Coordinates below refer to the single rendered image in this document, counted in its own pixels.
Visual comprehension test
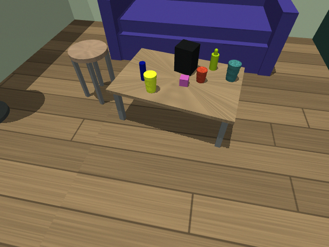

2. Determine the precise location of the stool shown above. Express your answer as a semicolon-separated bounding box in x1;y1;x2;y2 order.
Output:
68;40;115;104

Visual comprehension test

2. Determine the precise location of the coffee table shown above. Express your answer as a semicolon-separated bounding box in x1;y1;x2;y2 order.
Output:
106;48;245;148

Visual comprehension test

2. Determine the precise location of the sofa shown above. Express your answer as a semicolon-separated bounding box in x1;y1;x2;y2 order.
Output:
97;0;299;76

